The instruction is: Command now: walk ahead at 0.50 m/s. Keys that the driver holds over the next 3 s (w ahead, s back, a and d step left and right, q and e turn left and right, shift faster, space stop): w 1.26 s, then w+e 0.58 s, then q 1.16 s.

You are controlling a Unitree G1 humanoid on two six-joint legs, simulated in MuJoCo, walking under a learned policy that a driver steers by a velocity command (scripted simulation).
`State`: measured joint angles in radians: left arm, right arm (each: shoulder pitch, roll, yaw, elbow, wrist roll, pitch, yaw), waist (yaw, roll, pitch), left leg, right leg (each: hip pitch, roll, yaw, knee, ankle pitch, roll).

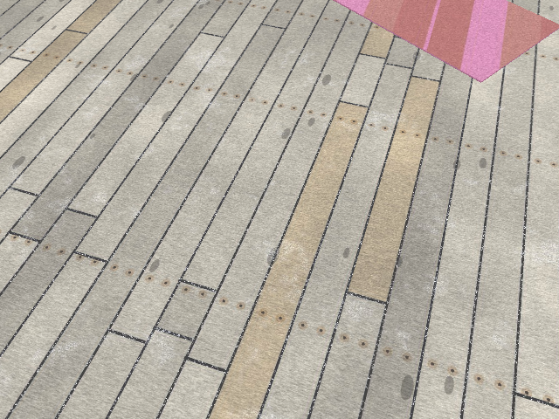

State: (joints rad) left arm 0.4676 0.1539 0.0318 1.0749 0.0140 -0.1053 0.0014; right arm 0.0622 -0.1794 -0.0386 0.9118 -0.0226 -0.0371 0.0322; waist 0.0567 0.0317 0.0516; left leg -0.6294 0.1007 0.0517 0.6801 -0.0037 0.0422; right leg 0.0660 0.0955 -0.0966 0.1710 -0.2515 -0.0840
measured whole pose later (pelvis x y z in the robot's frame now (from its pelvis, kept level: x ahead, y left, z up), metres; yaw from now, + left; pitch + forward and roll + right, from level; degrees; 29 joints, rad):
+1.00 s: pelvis +0.56 -0.01 +0.01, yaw +0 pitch +0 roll -1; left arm 0.42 0.18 0.05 1.05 0.01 -0.10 0.00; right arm 0.17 -0.21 -0.06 0.94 -0.03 -0.03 0.03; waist 0.02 0.04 0.03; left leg -0.62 0.12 0.01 0.95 -0.13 0.03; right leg -0.06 0.09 -0.11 0.23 -0.18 -0.10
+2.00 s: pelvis +1.08 -0.04 +0.00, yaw -17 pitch -1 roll +0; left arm 0.20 0.23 0.06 0.95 0.01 -0.06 0.00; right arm 0.25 -0.21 -0.05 0.92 -0.02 -0.05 -0.01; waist -0.02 0.02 0.08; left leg -0.45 0.07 0.01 1.19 -0.36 0.02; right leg -0.22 0.11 -0.11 0.41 -0.18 -0.16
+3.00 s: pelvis +1.19 -0.09 +0.00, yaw +15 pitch +1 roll +1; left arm 0.23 0.25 0.03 0.75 0.03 0.01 0.05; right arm 0.20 -0.32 -0.10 0.79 -0.03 0.06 0.03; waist -0.01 0.06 0.04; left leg -0.52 -0.11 -0.09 1.07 -0.39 -0.01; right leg -0.20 0.00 -0.04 0.41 -0.23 -0.03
